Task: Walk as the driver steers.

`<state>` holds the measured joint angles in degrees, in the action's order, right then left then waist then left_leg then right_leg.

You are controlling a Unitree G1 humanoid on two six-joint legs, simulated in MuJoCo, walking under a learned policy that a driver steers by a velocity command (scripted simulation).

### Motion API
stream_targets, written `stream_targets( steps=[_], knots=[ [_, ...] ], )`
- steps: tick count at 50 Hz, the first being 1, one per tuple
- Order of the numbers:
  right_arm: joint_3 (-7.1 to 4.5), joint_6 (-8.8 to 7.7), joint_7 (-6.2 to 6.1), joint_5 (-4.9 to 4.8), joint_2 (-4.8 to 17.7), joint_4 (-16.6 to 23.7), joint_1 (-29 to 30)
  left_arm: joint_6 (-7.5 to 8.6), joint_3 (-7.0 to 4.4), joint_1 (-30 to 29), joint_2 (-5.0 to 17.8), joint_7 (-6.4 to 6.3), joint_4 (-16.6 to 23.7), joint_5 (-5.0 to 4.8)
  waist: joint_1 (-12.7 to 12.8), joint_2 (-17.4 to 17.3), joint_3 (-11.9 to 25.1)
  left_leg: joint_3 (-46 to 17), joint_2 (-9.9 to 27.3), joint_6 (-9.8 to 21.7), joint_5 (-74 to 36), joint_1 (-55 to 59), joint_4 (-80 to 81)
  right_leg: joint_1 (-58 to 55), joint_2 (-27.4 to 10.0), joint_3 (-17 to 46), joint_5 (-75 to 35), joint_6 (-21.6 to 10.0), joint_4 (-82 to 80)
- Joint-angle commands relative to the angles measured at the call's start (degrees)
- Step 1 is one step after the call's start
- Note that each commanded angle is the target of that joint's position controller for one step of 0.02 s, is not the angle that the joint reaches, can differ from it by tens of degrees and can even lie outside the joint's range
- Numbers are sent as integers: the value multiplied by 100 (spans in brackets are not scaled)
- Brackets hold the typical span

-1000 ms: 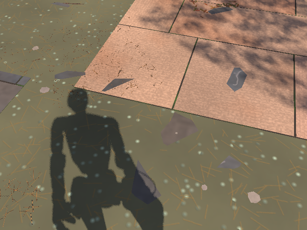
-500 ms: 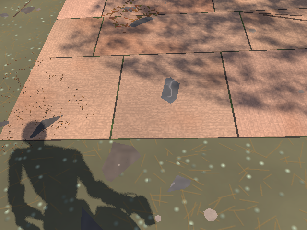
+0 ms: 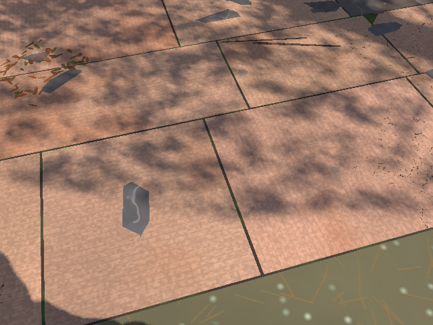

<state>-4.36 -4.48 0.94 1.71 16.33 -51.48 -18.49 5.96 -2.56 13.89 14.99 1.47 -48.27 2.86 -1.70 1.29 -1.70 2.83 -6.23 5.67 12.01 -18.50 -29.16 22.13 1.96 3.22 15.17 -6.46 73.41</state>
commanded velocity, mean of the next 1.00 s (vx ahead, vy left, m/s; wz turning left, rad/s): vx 1.00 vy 0.00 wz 0.73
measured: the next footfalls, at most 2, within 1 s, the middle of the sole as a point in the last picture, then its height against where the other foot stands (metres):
right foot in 0.28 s outside the picture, level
left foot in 0.72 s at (160, 238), level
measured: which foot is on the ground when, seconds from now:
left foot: down 0.00-0.30, up 0.32-0.70, down 0.72-1.00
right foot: up 0.00-0.26, down 0.28-0.72, up 0.74-1.00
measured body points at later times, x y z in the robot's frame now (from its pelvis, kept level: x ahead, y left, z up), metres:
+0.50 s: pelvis +0.45 +0.00 +0.01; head +0.47 +0.00 +0.46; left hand +0.37 +0.28 -0.11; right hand +0.70 -0.22 -0.09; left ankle +0.42 +0.10 -0.63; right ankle +0.43 -0.14 -0.73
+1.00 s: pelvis +0.83 +0.24 +0.00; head +0.85 +0.25 +0.45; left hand +0.82 +0.54 -0.07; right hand +1.02 +0.03 -0.12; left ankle +0.74 +0.18 -0.73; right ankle +1.09 +0.23 -0.66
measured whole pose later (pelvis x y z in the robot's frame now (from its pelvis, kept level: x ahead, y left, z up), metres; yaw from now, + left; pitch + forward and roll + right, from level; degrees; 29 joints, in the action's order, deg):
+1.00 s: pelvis +0.83 +0.24 +0.00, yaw +46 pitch +1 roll +1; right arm -2.8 -4.8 1.1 0.1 16.7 -47.6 -26.0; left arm 3.5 0.8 5.2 13.8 1.7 -35.6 2.6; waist -3.0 0.8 -2.1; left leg -3.6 -12.2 10.2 16.5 0.1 -16.5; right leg 43.1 -9.7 1.2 2.8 0.6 49.3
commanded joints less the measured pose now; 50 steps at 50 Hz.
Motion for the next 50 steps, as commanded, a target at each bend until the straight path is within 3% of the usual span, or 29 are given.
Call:
stream_targets(
  steps=[1,3,5,9,11,13,14,15,16,17,18,19,21,23,27,30,32,34,35,36,37,38,39,40,41,43,45,48,50],
  knots=[
    [40,-178,-14,-90,134,37,-469,14,105,-187,67,67,741,171,318,-295,-83,-2941,1477,1078,863,785,1879,1618,-617,247,113,288,-494],
    [13,-225,-51,-118,303,66,-618,-19,189,-794,96,102,1055,173,289,-192,-396,-2762,1489,1188,510,321,2212,1814,-780,47,-173,547,-1260],
    [-41,-242,-47,-113,433,198,-560,4,294,-1533,92,175,1360,48,178,-213,-591,-2254,1178,990,32,-374,2485,1071,-690,-186,-1013,709,-2682],
    [-141,-249,43,-237,723,223,-905,3,313,-2026,198,147,1499,-98,-137,-379,-365,-2040,1125,681,-1767,-22,2317,-146,-295,-441,-2066,737,-3837],
    [-149,-185,7,-236,754,183,-1096,23,237,-1942,396,53,1518,-81,-128,-413,-100,-2074,1168,506,-2787,843,1549,-315,-152,-391,-1645,657,-4332],
    [-211,-143,0,-217,1003,174,-1077,84,60,-780,732,-91,1231,-58,443,-379,754,-1867,929,285,-3874,927,-321,-1831,19,-446,-993,498,-4538],
    [-218,-165,26,-238,967,293,-835,117,-75,250,1042,-214,1046,7,964,-385,1283,-1811,699,196,-2987,-16,-1727,-3211,-588,20,-527,370,-4353],
    [-46,-222,-3,-183,221,542,-656,90,-224,1524,1521,-330,899,150,1309,505,2195,-1405,422,247,265,-979,-3604,-4483,-2235,1660,1294,264,-4366],
    [59,-182,-38,-519,-43,909,-1224,31,-307,1124,1796,-271,896,202,695,2072,2783,-925,189,157,1560,-2343,-5032,-4900,-3266,4645,2668,-338,-5631],
    [25,-52,-93,-340,320,748,-689,-16,-250,550,1119,-232,1005,124,678,1008,1743,-812,694,200,896,-2903,-5303,-4063,-2839,4126,3185,-327,-5840],
    [1,6,-28,-215,366,783,-196,1,-132,238,631,-195,1001,50,681,420,990,-734,854,160,475,-2917,-5000,-3307,-2512,2960,2143,-205,-5787],
    [1,55,40,-158,278,808,20,19,-98,216,485,-164,874,76,575,77,599,-731,1000,95,352,-2745,-4803,-2710,-2292,2174,923,-136,-5864],
    [35,227,174,-11,23,972,209,92,-61,436,356,-163,552,-15,320,388,242,-695,1212,30,359,-2609,-4579,-2115,-1985,1073,-187,47,-5981],
    [85,362,248,11,-106,1249,640,180,-27,626,172,-98,309,-161,218,448,77,-588,1319,28,221,-2905,-4511,-2071,-1895,353,-1217,175,-6079],
    [185,383,406,11,22,1742,1419,268,-55,363,363,-111,194,-159,-22,372,-285,-224,1266,71,-970,-2688,-3408,-1596,-1536,-1058,-2330,356,-6495],
    [258,379,514,8,126,1917,2010,256,-101,546,705,-159,85,-148,34,53,-633,536,933,313,-1422,-1799,-1903,-1537,-1338,-1831,-3558,502,-6695],
    [231,363,498,-2,297,1840,1891,183,-159,903,1041,-228,63,-143,-58,187,-342,962,444,485,-1224,-1141,-1581,-2111,-1388,-1969,-6180,596,-5973],
    [111,343,407,-18,624,1563,775,-8,-264,780,1453,-320,158,-93,-749,481,349,894,115,688,-664,73,-1486,-2349,-1649,-1889,-7663,582,-4283],
    [-23,328,326,-14,862,1235,-372,-106,-299,524,1553,-330,284,-74,-1265,517,862,645,19,858,-428,1318,-1332,-1947,-1749,-1739,-7577,477,-2844],
    [-201,327,186,-30,1131,879,-1207,-167,-304,464,1478,-285,343,-26,-1495,99,1206,161,31,1007,-55,2768,-969,-890,-1422,-1698,-5312,498,-882],
    [-331,397,58,-139,1573,898,-673,-137,-110,460,655,-172,571,47,-803,-1343,718,-1382,948,1209,-367,3170,-819,952,-315,-1618,831,649,1375],
    [-406,469,54,33,2103,1236,-438,-33,-58,740,713,-163,1264,-112,-372,-1566,1895,-4332,1956,2336,222,4666,307,2696,11,-395,1426,812,2520],
    [-415,494,-24,2,1850,1303,-582,123,-33,140,962,-161,1366,-70,-636,-533,1658,-4905,2126,2169,1138,4291,1266,3100,-307,144,883,768,2118],
    [-346,448,-80,-29,1540,1184,-422,182,-7,20,977,-159,1342,-89,-350,-10,717,-4591,2017,1932,1105,3277,1558,3014,-545,163,560,744,1442],
    [-273,355,-102,-40,1310,1123,-226,141,24,9,892,-178,1268,-24,-19,398,328,-4038,1824,1718,613,2350,1584,2568,-769,115,486,761,918],
    [-109,147,-140,-80,936,1150,70,-124,76,324,756,-165,1124,149,433,533,24,-3133,1422,1539,-236,906,1647,1673,-1028,83,573,883,243],
    [-38,-27,-94,-120,790,1036,-54,-281,135,65,531,-101,1240,155,467,418,-187,-2578,1123,1457,-489,189,1881,1428,-1156,-91,459,974,-610],
    [-19,-179,4,-163,718,848,-315,-254,256,-876,254,31,1508,-26,103,113,-486,-1471,656,934,-1732,88,2187,1209,-1104,-508,-1405,751,-2382],
    [0,-274,59,-244,727,727,-611,-223,294,-1273,163,99,1550,-153,-174,-32,-453,-1133,714,600,-2511,362,2438,776,-899,-798,-2528,472,-3288]
  ],
)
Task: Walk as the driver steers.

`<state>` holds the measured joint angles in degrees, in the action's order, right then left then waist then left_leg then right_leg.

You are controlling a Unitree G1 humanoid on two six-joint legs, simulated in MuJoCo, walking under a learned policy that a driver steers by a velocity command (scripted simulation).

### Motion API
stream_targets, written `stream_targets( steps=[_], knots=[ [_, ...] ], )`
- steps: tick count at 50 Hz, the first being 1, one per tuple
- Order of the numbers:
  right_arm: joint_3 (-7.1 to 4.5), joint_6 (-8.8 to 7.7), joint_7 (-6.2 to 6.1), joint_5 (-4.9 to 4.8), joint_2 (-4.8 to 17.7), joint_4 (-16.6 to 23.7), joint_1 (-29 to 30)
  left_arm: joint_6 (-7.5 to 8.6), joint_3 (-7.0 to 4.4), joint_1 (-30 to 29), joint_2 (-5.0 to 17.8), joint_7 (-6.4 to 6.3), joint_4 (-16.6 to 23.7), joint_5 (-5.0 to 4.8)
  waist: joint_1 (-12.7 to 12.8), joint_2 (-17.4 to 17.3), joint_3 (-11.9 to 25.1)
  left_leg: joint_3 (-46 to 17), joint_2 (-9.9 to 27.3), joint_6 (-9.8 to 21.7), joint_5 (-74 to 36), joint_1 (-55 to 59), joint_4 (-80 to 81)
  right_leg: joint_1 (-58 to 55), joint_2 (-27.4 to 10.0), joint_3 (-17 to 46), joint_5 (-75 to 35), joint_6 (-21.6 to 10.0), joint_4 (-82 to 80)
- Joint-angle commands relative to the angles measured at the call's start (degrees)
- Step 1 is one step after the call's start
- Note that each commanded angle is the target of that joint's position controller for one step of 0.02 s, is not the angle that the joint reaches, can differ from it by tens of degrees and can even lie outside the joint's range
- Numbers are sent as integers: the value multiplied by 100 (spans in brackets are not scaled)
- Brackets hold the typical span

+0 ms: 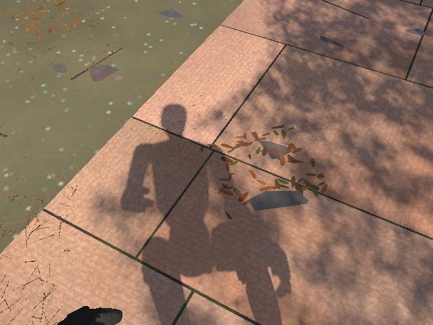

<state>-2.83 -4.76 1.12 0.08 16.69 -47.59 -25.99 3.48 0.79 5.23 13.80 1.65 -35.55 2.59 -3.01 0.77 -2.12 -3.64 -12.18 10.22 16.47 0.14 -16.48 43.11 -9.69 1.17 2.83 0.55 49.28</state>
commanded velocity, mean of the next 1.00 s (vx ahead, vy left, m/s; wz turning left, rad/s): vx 0.47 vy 0.00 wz -0.73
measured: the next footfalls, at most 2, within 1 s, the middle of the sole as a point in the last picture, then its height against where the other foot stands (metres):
right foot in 0.18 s outside the picture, level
left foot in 0.56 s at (238, 239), level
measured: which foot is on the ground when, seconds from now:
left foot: down 0.00-0.20, up 0.22-0.54, down 0.56-1.00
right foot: up 0.00-0.16, down 0.18-0.56, up 0.58-1.00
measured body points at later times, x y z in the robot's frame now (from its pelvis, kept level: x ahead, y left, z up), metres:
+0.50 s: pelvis +0.44 -0.08 +0.00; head +0.49 -0.11 +0.45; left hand +0.51 +0.20 -0.11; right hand +0.65 -0.36 -0.04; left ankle +0.70 +0.00 -0.69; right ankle +0.35 -0.12 -0.73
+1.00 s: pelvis +0.59 -0.12 +0.00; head +0.60 -0.17 +0.45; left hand +0.93 -0.08 -0.07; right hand +0.47 -0.43 -0.11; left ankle +0.73 -0.05 -0.73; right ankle +0.53 -0.23 -0.72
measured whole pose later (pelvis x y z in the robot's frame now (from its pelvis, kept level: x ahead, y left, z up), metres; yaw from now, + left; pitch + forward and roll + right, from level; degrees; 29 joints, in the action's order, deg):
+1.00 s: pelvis +0.59 -0.12 +0.00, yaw -49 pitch +1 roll +3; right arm -5.1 -0.5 -1.0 -0.5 19.1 -42.0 -6.8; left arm -4.6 -4.3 7.8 18.8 0.6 -32.9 -1.2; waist -1.4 0.3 -3.6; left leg 13.4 5.3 -1.0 10.1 -16.6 -26.9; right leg 24.5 -5.0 -1.9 14.7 -0.1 41.0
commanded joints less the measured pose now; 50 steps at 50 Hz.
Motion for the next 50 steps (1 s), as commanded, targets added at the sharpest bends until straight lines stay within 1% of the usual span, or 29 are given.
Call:
stream_targets(
  steps=[1,3,5,7,8,9,10,11,12,13,14,15,18,19,22,25,27,28,29,30,31,32,33,35,38,40,43,48,50],
  knots=[
    [-147,-285,39,-85,735,270,17,33,-56,-574,313,97,287,-176,-141,-20,-411,-422,1442,44,-3173,-1169,1344,-1384,351,-649,-1604,-354,-1168],
    [-143,-302,-10,3,860,125,-96,50,-101,-702,450,99,265,-213,-183,-160,-401,-119,1642,-133,-4082,-211,1351,-1253,556,-725,-1590,-570,-1622],
    [-149,-269,-123,103,1019,42,-110,63,-196,-577,680,98,178,-177,-20,-391,-100,226,1832,-354,-6139,689,822,-1396,1042,-899,-920,-750,-1769],
    [-181,-132,-270,302,1183,38,41,25,-323,349,967,69,-95,-201,542,-757,500,440,2085,-559,-8043,1182,-590,-2117,1500,-920,-61,-923,-1630],
    [-208,-38,-326,405,1243,108,318,-9,-422,1496,1141,32,-471,-226,1078,-828,967,568,2134,-627,-8395,1068,-1911,-2980,1616,-901,258,-1025,-1566],
    [-225,20,-357,403,1306,244,794,-41,-544,2785,1315,-29,-854,-183,1826,-598,1288,827,1945,-689,-7628,55,-3929,-4335,1407,-608,529,-1254,-1804],
    [-51,-55,-267,229,601,533,570,-105,-747,3177,1899,-95,-989,-63,1482,927,1632,742,1110,-966,-2659,-2635,-6729,-6347,143,1543,1376,-2082,-1352],
    [61,-203,-159,160,432,726,439,-141,-742,2644,1769,-21,-932,-124,973,1396,2042,91,399,-1032,972,-4339,-7671,-6920,-610,4545,2099,-2677,-2744],
    [131,-292,-163,193,566,919,1002,-126,-738,2140,1564,-7,-778,-161,979,534,1318,-391,893,-905,374,-4781,-7395,-6267,-565,4397,2351,-2530,-3273],
    [161,-356,-130,204,662,993,1246,-119,-686,1969,1294,-11,-797,-205,764,-144,764,-378,1179,-874,62,-4571,-6842,-5370,-496,3795,1593,-2333,-3395],
    [192,-341,-121,256,619,1036,1372,-100,-640,1834,1125,-39,-825,-206,509,-543,254,-265,1339,-905,59,-4238,-6363,-4412,-254,3208,300,-2147,-3411],
    [212,-235,-117,337,567,1128,1372,-59,-578,1760,1017,-74,-861,-224,247,-616,-36,-214,1401,-1028,193,-3940,-6088,-3679,-32,2759,-979,-2047,-3389],
    [305,57,-115,369,417,1332,1396,86,-597,1620,1272,-12,-839,-248,-66,-372,-111,206,1390,-1282,228,-3098,-4604,-2449,577,1698,-3582,-1827,-3390],
    [219,-167,-151,60,504,1546,1860,223,-523,1112,937,-84,-495,-478,-2,-220,-148,56,1176,-1336,-115,-3033,-3860,-2139,855,1655,-3081,-1723,-3448],
    [279,-290,-189,122,226,1802,2642,52,-709,1559,1414,-279,-703,-545,441,12,397,306,516,-1343,-1901,-1960,-1667,-2006,1362,1488,-2419,-964,-3056],
    [131,-252,-187,-38,409,1957,2809,-186,-692,1893,1168,-417,-833,-512,549,514,553,-31,332,-1309,-2663,-1414,-880,-2384,1467,2030,-1339,-469,-2414],
    [-3,-247,-228,-11,612,1876,2294,-253,-703,1380,1081,-470,-573,-504,137,667,823,-216,601,-1186,-3094,-764,-388,-2601,1612,2109,-1237,-207,-1374],
    [-52,-243,-257,85,673,1635,1345,-272,-643,1157,881,-451,-383,-441,-274,592,1488,-450,1155,-967,-3666,372,-382,-2441,1783,1842,-784,5,-102],
    [-44,-168,-299,151,825,1520,728,-318,-425,1562,175,-429,-223,-191,-175,-539,2294,-1709,2774,-487,-6261,1823,-1366,-1468,2189,1188,3545,145,1693],
    [-15,-83,-221,212,842,1488,737,-295,-378,3013,469,-290,-167,-387,455,-1753,3405,-3810,4485,818,-6059,2664,-1512,-811,1925,1369,4291,228,3347],
    [-106,-3,-248,141,751,1703,1425,-381,-488,2952,1000,-250,-273,-447,423,-1297,3204,-3933,4225,967,-3733,2077,-1024,-505,1300,1104,3392,393,3852],
    [-12,83,-315,123,331,1834,1819,-469,-609,2162,1305,-274,-159,-466,271,-714,2251,-2816,3546,650,-2465,1234,-776,-272,1082,782,2840,484,3688],
    [39,188,-346,103,262,1828,2051,-546,-672,1689,1372,-334,-51,-444,291,-314,1600,-2160,3112,359,-2002,347,-520,-301,936,537,2409,558,3547],
    [-17,270,-343,145,401,1652,2293,-640,-659,1422,1155,-370,174,-441,483,-480,721,-1188,2618,217,-2252,-1065,-162,-666,702,341,2209,552,2923],
    [-140,226,-321,162,543,1328,2135,-594,-536,1216,657,-375,371,-407,466,-709,773,-484,2664,406,-3406,-1204,10,-831,554,118,2132,517,2036],
    [-222,246,-329,139,684,1233,2170,-602,-550,1076,740,-340,416,-390,457,-643,1051,-336,2917,504,-3211,-1031,50,-964,368,146,1755,453,1585],
    [-296,311,-319,78,851,1181,2453,-672,-588,840,879,-248,468,-392,491,-714,976,181,2942,357,-2113,-1381,190,-1506,296,11,1188,281,812],
    [-434,336,-205,-60,1088,982,2308,-780,-695,446,1050,-90,620,-393,352,-865,782,729,3110,-17,-1344,-1163,-109,-2159,481,-448,1306,-63,-626],
    [-406,370,-172,-158,952,848,2117,-774,-754,674,1014,-97,529,-344,456,-598,799,962,2900,-387,-949,-1329,-789,-2899,827,-587,976,-327,-1721]
  ],
)
Velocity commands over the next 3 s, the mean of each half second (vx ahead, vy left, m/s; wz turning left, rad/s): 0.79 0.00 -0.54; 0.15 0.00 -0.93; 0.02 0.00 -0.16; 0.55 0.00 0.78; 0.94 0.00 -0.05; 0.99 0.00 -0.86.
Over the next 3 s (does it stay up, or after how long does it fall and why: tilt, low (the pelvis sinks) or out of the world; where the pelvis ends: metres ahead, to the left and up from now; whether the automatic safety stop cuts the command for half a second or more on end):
stays up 1.53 -0.56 -0.01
